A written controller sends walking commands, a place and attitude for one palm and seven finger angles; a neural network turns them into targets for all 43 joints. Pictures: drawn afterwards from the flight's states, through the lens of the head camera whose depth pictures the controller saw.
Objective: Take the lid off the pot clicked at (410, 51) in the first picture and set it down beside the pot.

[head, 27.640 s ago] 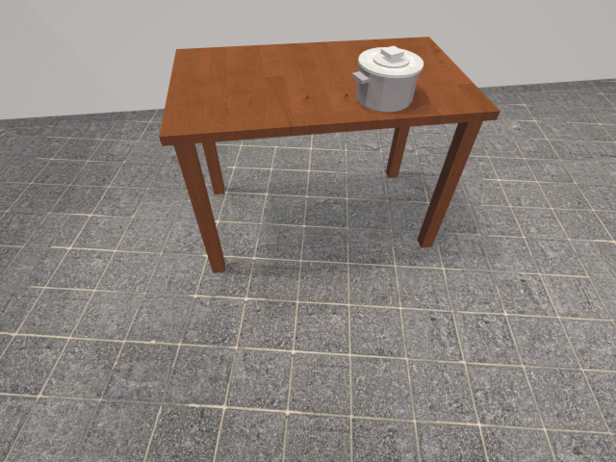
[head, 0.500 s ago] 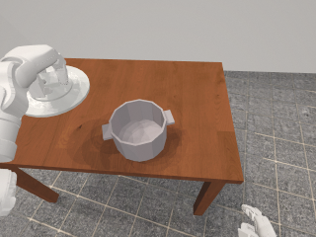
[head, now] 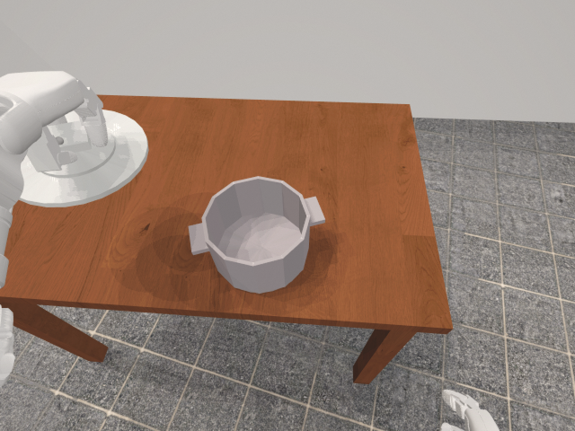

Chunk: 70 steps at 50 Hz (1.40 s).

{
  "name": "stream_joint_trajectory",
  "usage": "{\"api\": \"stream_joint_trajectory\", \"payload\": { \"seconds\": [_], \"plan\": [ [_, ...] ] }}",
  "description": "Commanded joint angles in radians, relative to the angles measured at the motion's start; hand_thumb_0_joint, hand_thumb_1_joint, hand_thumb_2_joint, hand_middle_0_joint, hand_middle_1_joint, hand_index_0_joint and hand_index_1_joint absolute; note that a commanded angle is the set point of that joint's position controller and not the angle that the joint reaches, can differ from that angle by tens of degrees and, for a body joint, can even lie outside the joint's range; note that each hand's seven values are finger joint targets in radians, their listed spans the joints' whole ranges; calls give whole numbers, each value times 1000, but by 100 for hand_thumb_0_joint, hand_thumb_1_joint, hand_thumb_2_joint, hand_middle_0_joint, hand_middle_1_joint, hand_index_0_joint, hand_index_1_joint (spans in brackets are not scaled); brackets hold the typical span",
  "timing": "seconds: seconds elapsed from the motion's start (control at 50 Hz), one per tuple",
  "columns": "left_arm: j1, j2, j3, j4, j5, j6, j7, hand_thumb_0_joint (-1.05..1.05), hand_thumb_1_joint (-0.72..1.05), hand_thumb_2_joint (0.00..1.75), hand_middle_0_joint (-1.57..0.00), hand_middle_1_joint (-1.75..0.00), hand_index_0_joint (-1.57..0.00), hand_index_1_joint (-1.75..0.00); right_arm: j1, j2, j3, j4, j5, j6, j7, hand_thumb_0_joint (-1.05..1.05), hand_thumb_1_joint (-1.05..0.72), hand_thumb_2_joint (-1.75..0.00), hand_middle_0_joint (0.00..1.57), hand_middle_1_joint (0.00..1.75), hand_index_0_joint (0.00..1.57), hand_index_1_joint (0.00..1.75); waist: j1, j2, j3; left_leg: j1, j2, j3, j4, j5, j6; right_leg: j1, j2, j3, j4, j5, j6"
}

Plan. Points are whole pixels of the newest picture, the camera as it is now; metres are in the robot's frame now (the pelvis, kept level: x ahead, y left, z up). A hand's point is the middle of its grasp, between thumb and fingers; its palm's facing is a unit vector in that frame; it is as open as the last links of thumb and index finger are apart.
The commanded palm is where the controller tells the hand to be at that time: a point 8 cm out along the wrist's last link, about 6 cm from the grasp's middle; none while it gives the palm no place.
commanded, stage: lower the lid onto the table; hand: left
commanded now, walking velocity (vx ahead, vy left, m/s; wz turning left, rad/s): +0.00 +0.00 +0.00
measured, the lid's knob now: (68, 137) +0.45 +0.31 +0.16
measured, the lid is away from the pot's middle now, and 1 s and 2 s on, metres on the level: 0.24 0.24 0.24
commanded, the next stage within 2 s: none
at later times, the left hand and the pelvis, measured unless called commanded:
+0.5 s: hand (63, 166) +0.41 +0.31 +0.15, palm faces -0.31 -0.02 -0.95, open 6.7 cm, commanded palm +0.40 +0.30 +0.22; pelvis +0.00 +0.00 +0.00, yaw +0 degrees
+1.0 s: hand (84, 181) +0.41 +0.30 +0.11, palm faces -0.36 -0.02 -0.93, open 6.6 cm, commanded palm +0.41 +0.30 +0.19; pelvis +0.00 +0.00 +0.00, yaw -1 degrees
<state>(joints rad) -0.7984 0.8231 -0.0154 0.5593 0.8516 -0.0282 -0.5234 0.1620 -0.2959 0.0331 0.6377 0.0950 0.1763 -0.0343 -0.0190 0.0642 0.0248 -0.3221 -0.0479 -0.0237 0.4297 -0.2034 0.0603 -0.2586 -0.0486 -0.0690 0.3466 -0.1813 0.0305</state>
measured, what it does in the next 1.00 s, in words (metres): stands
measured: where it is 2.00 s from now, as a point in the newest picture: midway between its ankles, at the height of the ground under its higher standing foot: outside the picture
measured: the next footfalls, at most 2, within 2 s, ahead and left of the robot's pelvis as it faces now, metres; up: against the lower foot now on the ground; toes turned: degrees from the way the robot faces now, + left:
none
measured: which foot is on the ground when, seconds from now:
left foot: down 0.00-1.00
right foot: down 0.00-1.00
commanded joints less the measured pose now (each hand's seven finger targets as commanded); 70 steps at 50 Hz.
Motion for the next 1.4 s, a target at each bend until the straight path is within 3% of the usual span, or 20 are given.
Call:
{"api": "stream_joint_trajectory", "payload": {
  "seconds": [0.0,0.04,0.12,0.2,0.28,0.4,0.48,0.54,0.68,0.74,0.8,0.82,0.9,0.92,0.94,0.96,1.12,1.26,1.32,1.38],
  "plan": [
    [-484,354,174,-155,2,13,59,0,41,127,-85,-87,-105,-92,-35,-147,-48,-123,1,-29,-6,0,-90,-90,20,30,20,30,-12,59,-451,292,40,-57,1,443,4,65,42,-17,4,239,-70],
    [-470,392,199,-150,-1,15,65,0,41,127,-85,-87,-105,-92,-27,-162,-53,-125,4,-25,-2,0,-90,-90,20,30,20,30,-10,49,-433,264,40,-55,-5,410,2,77,35,-10,5,241,-75],
    [-486,338,159,-255,15,9,69,0,41,127,-85,-87,-105,-92,-56,-141,-52,-152,-1,-21,5,0,-90,-90,20,30,20,30,-5,75,-496,317,40,-64,8,497,1,73,38,-7,14,260,-70],
    [-426,434,266,-271,2,-7,81,0,41,127,-85,-87,-105,-92,-43,-146,-52,-155,-7,-24,8,0,-90,-90,20,30,20,30,9,75,-536,325,42,-67,15,538,3,107,40,-6,24,281,-70],
    [-423,375,216,-216,1,-6,85,0,41,127,-85,-87,-105,-92,-36,-144,-51,-145,-7,-19,3,0,-90,-90,20,30,20,30,-4,56,-471,293,45,-60,8,469,2,70,38,-13,8,245,-67],
    [-388,376,228,-319,-1,-27,104,0,41,127,-85,-87,-105,-92,-40,-137,-56,-154,-12,-28,3,0,-90,-90,20,30,20,30,1,117,-531,356,48,-68,22,555,-2,73,41,-5,13,259,-69],
    [-363,330,194,-241,-22,-32,97,0,41,127,-85,-87,-105,-92,-37,-140,-52,-136,-8,-17,-2,0,-90,-90,20,30,20,30,-12,70,-447,291,46,-53,8,426,3,52,39,-13,-3,227,-65],
    [-357,360,208,-195,-25,-37,106,0,41,127,-85,-87,-105,-92,-33,-154,-54,-127,-5,-18,-10,0,-90,-90,20,30,20,30,-15,48,-409,254,42,-42,1,352,5,56,37,-9,-4,209,-71],
    [-420,355,197,-273,-6,-89,135,0,41,127,-85,-87,-105,-92,-31,-136,-54,-125,-10,-30,-25,0,-90,-90,20,30,20,30,-8,139,-498,333,46,-58,14,414,5,45,42,-11,3,198,-72],
    [-378,377,224,-177,-23,-98,142,0,41,127,-85,-87,-105,-92,-8,-151,-55,-104,-9,-30,-32,0,-90,-90,20,30,20,30,-17,90,-449,287,45,-45,7,351,7,51,40,-6,-2,196,-73],
    [-389,297,156,-82,-18,-93,141,0,41,127,-85,-87,-105,-92,-1,-146,-52,-91,-1,-27,-36,0,-90,-90,20,30,20,30,-20,33,-392,236,43,-36,-7,263,12,33,43,-15,-4,159,-71],
    [-405,332,179,-78,-9,-95,146,0,41,127,-85,-87,-105,-92,2,-152,-52,-88,0,-25,-37,0,-90,-90,20,30,20,30,-14,38,-390,226,43,-35,-9,251,12,38,41,-14,-1,161,-73],
    [-408,383,220,-141,20,-121,171,0,41,127,-85,-87,-105,-92,-7,-145,-55,-104,-6,-27,-40,0,-90,-90,20,30,20,30,-3,77,-498,269,39,-40,11,360,13,92,39,-2,25,232,-77],
    [-393,353,201,-141,19,-124,170,0,41,127,-85,-87,-105,-92,-10,-141,-58,-107,-7,-27,-40,0,-90,-90,20,30,20,30,-7,96,-491,279,41,-36,18,382,14,79,38,-1,24,243,-75],
    [-377,400,245,-155,9,-131,176,0,41,127,-85,-87,-105,-92,-1,-152,-64,-106,-10,-30,-37,0,-90,-90,20,30,20,30,-7,91,-494,283,44,-39,24,411,13,88,36,5,24,257,-76],
    [-357,348,206,-122,7,-126,174,0,41,127,-85,-87,-105,-92,1,-141,-59,-106,-10,-25,-35,0,-90,-90,20,30,20,30,-14,107,-487,284,44,-39,17,431,11,74,44,0,23,243,-72],
    [-268,378,252,-72,12,-129,182,0,41,127,-85,-87,-105,-92,2,-146,-64,-112,-7,-11,-30,0,-90,-90,20,30,20,30,-1,45,-450,225,42,-31,35,410,18,85,37,1,40,279,-70],
    [-290,363,240,-138,5,-147,192,0,41,127,-85,-87,-105,-92,19,-146,-73,-104,-11,-10,-33,0,-90,-90,20,30,20,30,-18,94,-492,302,52,-39,49,502,18,41,48,1,36,265,-65],
    [-301,363,245,-81,-3,-153,193,0,41,127,-85,-87,-105,-92,24,-150,-70,-86,-7,-6,-42,0,-90,-90,20,30,20,30,-17,40,-461,260,50,-31,45,417,22,40,44,-3,35,256,-65],
    [-343,326,202,-73,11,-158,201,0,41,127,-85,-87,-105,-92,25,-147,-72,-79,-9,-14,-47,0,-90,-90,20,30,20,30,-21,67,-448,267,50,-24,47,392,21,14,44,-1,32,237,-67]
  ]
}}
